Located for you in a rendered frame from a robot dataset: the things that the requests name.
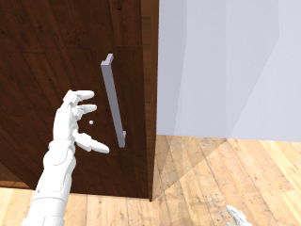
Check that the wardrobe door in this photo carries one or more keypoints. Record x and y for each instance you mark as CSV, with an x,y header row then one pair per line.
x,y
48,47
7,175

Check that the robot right hand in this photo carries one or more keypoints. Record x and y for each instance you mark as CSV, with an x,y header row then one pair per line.
x,y
238,217

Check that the handle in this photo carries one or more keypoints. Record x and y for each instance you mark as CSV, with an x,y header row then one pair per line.
x,y
112,98

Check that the robot left hand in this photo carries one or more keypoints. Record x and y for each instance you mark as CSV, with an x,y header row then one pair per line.
x,y
66,119

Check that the left robot forearm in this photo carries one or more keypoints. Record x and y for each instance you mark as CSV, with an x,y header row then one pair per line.
x,y
53,190

